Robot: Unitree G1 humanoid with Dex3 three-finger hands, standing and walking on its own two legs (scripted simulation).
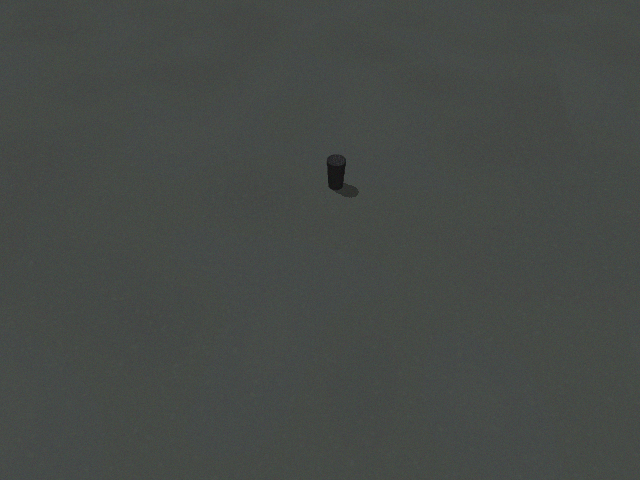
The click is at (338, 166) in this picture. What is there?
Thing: tapered cup
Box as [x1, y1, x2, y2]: [327, 154, 345, 189]
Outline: 334,154 327,158 328,185 332,189 339,189 342,186 345,158 341,155
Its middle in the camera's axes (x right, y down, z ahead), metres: +0.07 -0.28 +1.84
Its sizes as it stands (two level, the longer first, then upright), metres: 0.088 0.088 0.153
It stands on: the floor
